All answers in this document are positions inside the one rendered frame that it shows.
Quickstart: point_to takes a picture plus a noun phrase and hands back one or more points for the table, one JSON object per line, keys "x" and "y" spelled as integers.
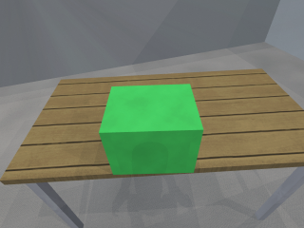
{"x": 249, "y": 123}

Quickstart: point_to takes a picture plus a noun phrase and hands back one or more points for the carton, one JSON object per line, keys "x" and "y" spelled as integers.
{"x": 151, "y": 129}

